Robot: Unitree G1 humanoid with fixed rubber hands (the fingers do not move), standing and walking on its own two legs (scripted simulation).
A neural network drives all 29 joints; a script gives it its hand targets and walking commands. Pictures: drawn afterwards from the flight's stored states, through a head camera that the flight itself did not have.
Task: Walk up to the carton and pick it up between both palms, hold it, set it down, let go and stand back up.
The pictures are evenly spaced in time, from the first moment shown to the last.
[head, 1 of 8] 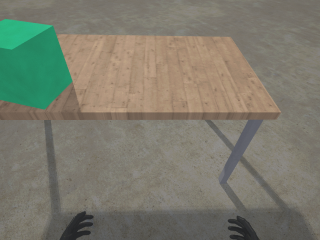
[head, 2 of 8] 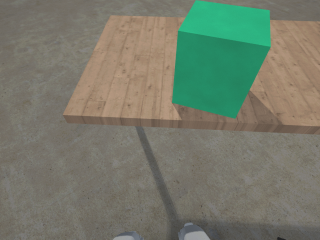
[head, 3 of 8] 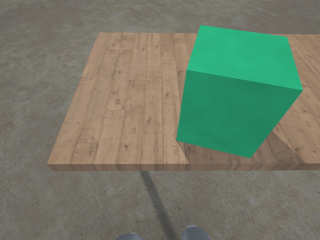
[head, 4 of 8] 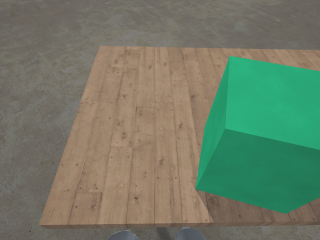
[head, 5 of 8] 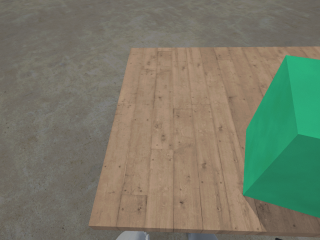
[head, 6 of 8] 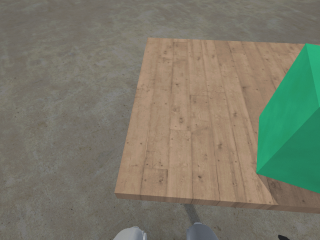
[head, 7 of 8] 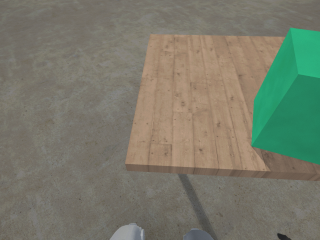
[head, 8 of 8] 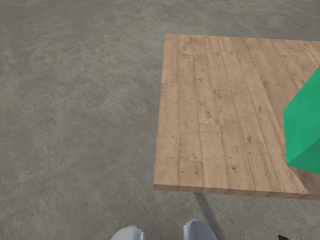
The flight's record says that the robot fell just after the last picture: no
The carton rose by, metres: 0.00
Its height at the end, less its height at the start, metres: +0.00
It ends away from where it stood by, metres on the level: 0.00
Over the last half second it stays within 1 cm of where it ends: yes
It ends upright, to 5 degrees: yes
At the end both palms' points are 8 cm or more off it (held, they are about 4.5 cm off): yes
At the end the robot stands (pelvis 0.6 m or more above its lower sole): yes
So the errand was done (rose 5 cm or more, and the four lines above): no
